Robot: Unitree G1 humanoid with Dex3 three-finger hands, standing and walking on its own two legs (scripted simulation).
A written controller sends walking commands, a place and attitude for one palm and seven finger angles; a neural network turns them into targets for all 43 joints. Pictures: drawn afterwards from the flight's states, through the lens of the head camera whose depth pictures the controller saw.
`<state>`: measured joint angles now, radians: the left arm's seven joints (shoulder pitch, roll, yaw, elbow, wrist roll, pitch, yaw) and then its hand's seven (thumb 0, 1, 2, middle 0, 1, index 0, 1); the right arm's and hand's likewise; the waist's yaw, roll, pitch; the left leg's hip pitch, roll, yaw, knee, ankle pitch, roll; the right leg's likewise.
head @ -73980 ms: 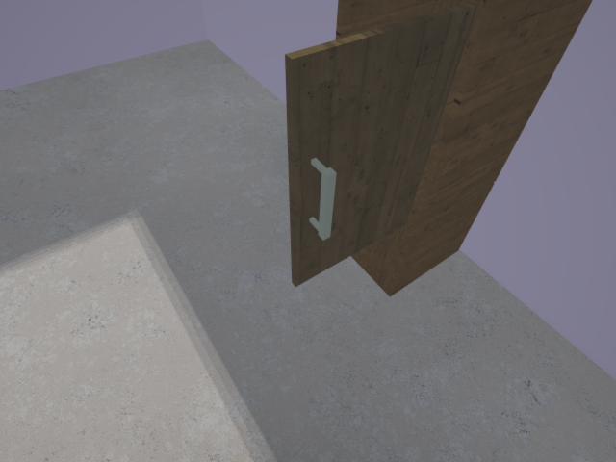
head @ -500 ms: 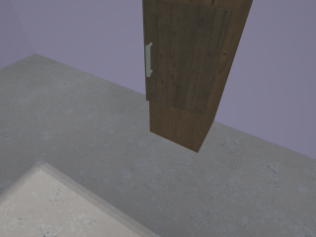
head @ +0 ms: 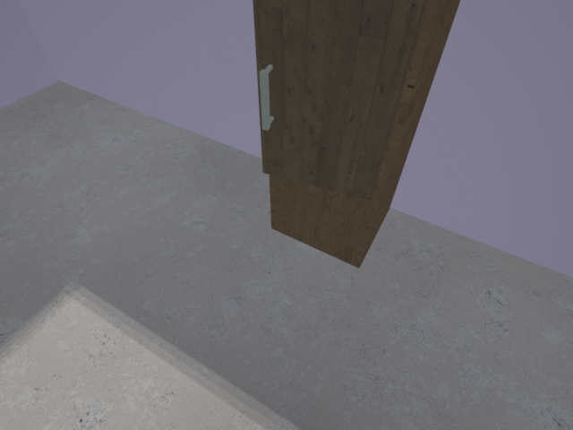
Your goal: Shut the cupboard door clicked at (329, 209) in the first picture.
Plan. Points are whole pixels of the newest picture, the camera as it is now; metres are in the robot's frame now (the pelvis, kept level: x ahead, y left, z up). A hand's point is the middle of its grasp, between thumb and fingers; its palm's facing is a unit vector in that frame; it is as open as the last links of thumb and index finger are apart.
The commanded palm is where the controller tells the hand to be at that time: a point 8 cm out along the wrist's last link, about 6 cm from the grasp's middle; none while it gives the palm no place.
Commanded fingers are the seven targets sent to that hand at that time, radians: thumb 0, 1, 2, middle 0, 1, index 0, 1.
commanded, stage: look to check the result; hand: left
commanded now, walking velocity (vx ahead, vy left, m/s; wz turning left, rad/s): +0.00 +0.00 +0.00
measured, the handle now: (267, 98) +0.95 +0.10 -0.04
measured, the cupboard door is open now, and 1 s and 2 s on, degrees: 9 9 9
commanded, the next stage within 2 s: walk to a spot facing it in 0.24 s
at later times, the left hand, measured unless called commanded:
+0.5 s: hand out of the picture +0.08 +0.21 -0.16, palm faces +0.02 -0.95 -0.31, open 7.4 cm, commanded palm none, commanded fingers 0.00 0.90 0.90 -0.20 -0.30 -0.20 -0.30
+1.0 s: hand out of the picture +0.02 +0.22 -0.17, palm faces +0.31 -0.91 -0.28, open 7.4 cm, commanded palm none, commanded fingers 0.00 0.90 0.90 -0.20 -0.30 -0.20 -0.30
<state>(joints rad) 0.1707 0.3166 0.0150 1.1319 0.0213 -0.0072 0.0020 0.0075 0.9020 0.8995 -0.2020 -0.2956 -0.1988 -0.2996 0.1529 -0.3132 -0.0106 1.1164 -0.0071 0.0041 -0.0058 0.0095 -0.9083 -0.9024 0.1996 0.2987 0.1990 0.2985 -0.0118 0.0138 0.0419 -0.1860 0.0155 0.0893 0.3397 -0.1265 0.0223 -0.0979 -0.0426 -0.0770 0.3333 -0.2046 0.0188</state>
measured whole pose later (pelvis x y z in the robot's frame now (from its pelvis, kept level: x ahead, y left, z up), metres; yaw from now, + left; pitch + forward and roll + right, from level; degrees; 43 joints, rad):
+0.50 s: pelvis +0.03 -0.02 +0.00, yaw +2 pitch -1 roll +0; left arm 0.15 0.28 0.02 1.10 0.02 0.00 0.02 0.01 0.90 0.90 -0.20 -0.30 -0.20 -0.30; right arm 0.13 -0.29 0.00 1.10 -0.01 0.02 -0.01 0.01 -0.91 -0.90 0.20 0.30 0.20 0.30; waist -0.02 0.01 0.04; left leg -0.18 0.02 0.05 0.37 -0.17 0.00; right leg -0.08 -0.04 -0.12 0.36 -0.26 0.00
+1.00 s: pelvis +0.01 -0.01 -0.01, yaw +19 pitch +2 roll -1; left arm 0.18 0.22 0.07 0.91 0.02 0.04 0.02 0.01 0.90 0.90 -0.20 -0.30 -0.20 -0.30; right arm 0.25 -0.20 -0.04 0.97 -0.03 0.05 0.00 0.01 -0.91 -0.90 0.20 0.30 0.20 0.30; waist -0.04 0.04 0.07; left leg -0.38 -0.05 -0.08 0.48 -0.13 0.03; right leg -0.39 -0.03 -0.01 0.84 -0.44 0.04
